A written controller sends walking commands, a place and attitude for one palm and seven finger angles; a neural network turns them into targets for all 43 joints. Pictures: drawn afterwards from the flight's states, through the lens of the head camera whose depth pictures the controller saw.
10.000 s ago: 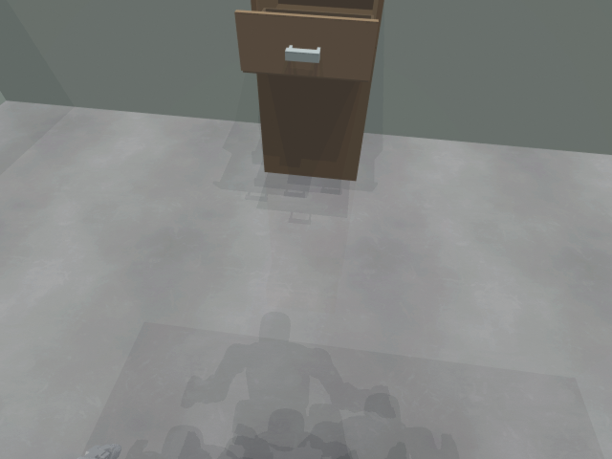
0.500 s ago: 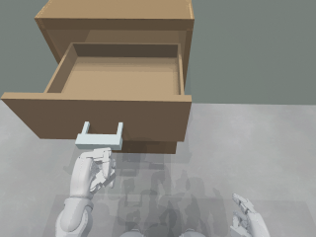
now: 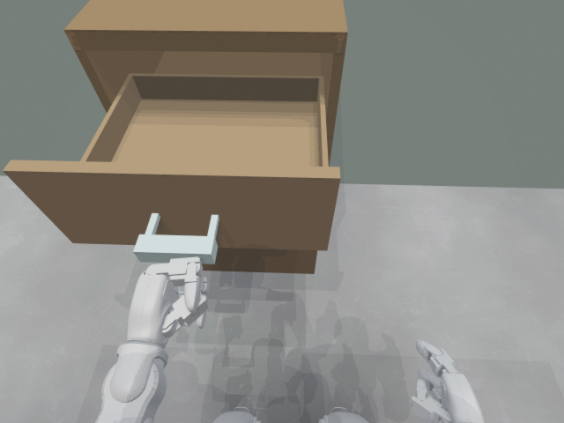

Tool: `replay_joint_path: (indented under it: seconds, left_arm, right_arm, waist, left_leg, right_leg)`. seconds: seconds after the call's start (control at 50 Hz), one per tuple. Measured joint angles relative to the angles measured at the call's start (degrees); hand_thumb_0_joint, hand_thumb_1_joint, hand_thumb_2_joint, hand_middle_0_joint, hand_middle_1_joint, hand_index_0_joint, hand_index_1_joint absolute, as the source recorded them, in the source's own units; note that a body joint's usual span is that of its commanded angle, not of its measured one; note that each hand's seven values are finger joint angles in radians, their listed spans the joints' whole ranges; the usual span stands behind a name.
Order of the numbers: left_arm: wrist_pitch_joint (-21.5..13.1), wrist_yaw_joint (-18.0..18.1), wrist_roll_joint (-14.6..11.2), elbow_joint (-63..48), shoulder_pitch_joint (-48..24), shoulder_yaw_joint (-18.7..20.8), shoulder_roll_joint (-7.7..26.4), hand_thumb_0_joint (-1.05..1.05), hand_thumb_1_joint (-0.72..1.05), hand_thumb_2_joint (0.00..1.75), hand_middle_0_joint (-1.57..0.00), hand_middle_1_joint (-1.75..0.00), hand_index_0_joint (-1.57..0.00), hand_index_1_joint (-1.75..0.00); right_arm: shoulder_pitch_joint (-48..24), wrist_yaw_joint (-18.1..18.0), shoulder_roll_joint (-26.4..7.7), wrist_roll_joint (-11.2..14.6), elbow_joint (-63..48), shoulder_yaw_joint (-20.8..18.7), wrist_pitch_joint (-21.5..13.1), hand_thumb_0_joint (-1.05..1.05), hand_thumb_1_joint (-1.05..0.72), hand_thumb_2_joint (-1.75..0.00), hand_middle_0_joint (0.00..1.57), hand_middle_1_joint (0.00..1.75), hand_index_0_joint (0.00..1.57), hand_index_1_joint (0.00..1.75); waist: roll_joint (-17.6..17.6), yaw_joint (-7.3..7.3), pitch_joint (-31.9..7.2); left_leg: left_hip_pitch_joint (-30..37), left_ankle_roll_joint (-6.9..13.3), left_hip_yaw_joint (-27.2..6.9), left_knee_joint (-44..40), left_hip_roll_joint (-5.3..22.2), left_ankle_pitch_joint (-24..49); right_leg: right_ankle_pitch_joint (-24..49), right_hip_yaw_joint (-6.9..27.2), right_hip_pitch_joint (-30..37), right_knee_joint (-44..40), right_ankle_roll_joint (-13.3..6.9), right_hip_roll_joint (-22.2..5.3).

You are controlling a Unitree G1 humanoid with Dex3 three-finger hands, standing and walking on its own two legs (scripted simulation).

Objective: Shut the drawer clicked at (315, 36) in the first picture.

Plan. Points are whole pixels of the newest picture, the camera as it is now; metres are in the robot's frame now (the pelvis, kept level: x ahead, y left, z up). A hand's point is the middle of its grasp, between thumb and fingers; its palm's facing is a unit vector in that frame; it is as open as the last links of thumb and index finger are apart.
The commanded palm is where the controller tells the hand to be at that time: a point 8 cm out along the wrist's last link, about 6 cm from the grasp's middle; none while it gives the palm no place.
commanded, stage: push the drawer shut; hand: left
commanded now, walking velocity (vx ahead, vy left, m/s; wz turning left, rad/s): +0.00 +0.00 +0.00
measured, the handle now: (180, 234) +0.36 +0.16 +0.06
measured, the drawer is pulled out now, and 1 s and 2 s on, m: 0.29 0.19 0.07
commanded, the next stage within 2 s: none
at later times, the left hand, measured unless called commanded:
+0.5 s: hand (207, 269) +0.31 +0.11 +0.05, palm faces -0.05 -1.00 -0.06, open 2.8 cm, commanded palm +0.31 +0.17 +0.06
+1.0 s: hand (215, 225) +0.38 +0.11 +0.06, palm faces -0.02 -1.00 -0.05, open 2.9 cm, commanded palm +0.37 +0.17 +0.06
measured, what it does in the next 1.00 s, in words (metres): stands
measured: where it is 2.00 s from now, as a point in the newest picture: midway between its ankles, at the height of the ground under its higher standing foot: outside the picture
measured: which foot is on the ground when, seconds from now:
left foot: down 0.00-1.00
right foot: down 0.00-1.00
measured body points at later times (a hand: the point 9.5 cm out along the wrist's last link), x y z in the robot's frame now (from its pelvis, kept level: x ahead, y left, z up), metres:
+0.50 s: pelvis -0.01 +0.00 +0.00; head +0.05 +0.00 +0.45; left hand +0.31 +0.17 +0.06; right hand +0.14 -0.24 -0.10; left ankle +0.00 +0.10 -0.67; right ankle +0.01 -0.08 -0.67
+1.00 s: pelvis -0.02 +0.01 +0.00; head +0.06 +0.01 +0.45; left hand +0.38 +0.17 +0.06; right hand +0.07 -0.25 -0.11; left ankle +0.00 +0.10 -0.67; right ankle +0.01 -0.08 -0.67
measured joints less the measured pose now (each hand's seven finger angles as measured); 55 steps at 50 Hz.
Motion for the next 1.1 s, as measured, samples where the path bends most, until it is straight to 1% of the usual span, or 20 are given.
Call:
replay_joint_path:
  seconds: [0.08, 0.2, 0.28, 0.38, 0.52, 0.66, 0.98, 1.1]
  left_arm:
    - [0.26, 0.34, 0.03, 1.79, -2.47, 0.47, -0.16, 0.02, 0.9, 0.9, -1.4, -1.6, -1.4, -1.6]
    - [-0.54, 0.31, -0.06, 4.68, -4.93, 0.25, 0.04, -0.02, 0.87, 0.93, -1.4, -1.6, -1.4, -1.6]
    - [-0.89, 0.45, -0.06, 7.0, -7.56, 0.3, 0.31, -0.04, 0.85, 0.94, -1.4, -1.6, -1.4, -1.6]
    - [-1.23, 0.36, -0.37, 10.99, -11.74, 0.71, 0.91, -0.05, 0.83, 0.95, -1.4, -1.6, -1.4, -1.6]
    - [-1.26, 0.75, -0.58, 17.81, -18.57, 1.7, 1.22, -0.05, 0.81, 0.95, -1.4, -1.6, -1.4, -1.6]
    - [-1.69, 1.24, -0.4, 24.78, -25.02, 3.3, 1.28, -0.03, 0.81, 0.95, -1.4, -1.6, -1.4, -1.6]
    - [-5.17, 1.85, 0.71, 37.07, -35.52, 7.5, 1.53, -0.03, 0.8, 0.93, -1.4, -1.6, -1.4, -1.6]
    - [-5.74, 2.05, 1.07, 41.31, -39.55, 9.04, 2.01, -0.04, 0.8, 0.92, -1.4, -1.6, -1.4, -1.6]
  right_arm:
    - [0.18, 0.1, 0.0, -0.05, 0.48, -0.01, 0.2, 0.01, -0.9, -0.9, 0.2, 0.3, 0.2, 0.3]
    - [0.46, -0.03, -0.37, 0.05, 1.7, -0.07, 0.61, 0.01, -0.9, -0.9, 0.2, 0.3, 0.2, 0.3]
    - [0.05, -0.19, -0.45, 0.08, 3.03, -0.14, 0.77, 0.01, -0.9, -0.9, 0.2, 0.3, 0.2, 0.3]
    - [-0.6, -0.49, -0.35, 0.32, 4.38, 0.0, 0.86, 0.01, -0.9, -0.9, 0.2, 0.3, 0.2, 0.3]
    - [-0.89, -0.66, -0.27, 0.51, 5.42, 0.35, 1.06, 0.01, -0.9, -0.9, 0.2, 0.3, 0.2, 0.3]
    - [-0.07, -0.4, -0.29, 0.41, 6.21, 0.31, 1.33, 0.01, -0.9, -0.9, 0.2, 0.3, 0.2, 0.3]
    - [2.92, 0.54, -0.7, -0.2, 8.18, -0.5, 2.95, 0.01, -0.9, -0.9, 0.2, 0.3, 0.2, 0.29]
    - [3.42, 0.75, -0.64, -0.43, 8.64, -0.7, 3.37, 0.01, -0.9, -0.9, 0.2, 0.3, 0.2, 0.29]
  waist:
    - [0.02, -0.18, -0.03]
    - [0.02, 0.0, 0.5]
    - [-0.11, 0.1, 0.9]
    - [-0.25, -0.1, 1.27]
    - [-0.38, -0.61, 1.51]
    - [-0.59, -1.43, 1.4]
    - [-0.75, -3.03, 1.23]
    - [-0.65, -3.62, 1.07]
  left_leg:
    - [0.22, -0.03, 0.04, -0.44, -0.01, 0.2]
    - [0.31, 0.0, -0.16, -0.86, -0.22, 0.63]
    - [-0.07, 0.02, -0.3, -0.78, -0.31, 0.96]
    - [-0.35, 0.06, -0.42, -0.87, -0.34, 1.47]
    - [-0.56, 0.2, -0.27, -1.32, -0.35, 2.25]
    - [-0.74, 0.39, 0.12, -1.92, -0.3, 2.82]
    - [-2.42, 0.86, 1.04, -2.0, -0.14, 2.89]
    - [-3.59, 0.98, 1.22, -1.68, -0.09, 2.84]
  right_leg:
    - [0.17, 0.06, 0.17, -0.35, -0.01, 0.01]
    - [0.47, -0.13, 0.37, -0.76, 0.03, -0.19]
    - [0.75, -0.29, 0.08, -0.74, 0.03, -0.3]
    - [1.29, -0.43, -0.08, -0.97, 0.05, -0.34]
    - [2.18, -0.3, -0.27, -1.53, 0.18, -0.36]
    - [2.93, 0.09, -0.58, -2.15, 0.35, -0.3]
    - [3.37, 1.03, -2.58, -2.22, 0.79, -0.12]
    - [3.44, 1.19, -3.77, -1.97, 0.91, -0.09]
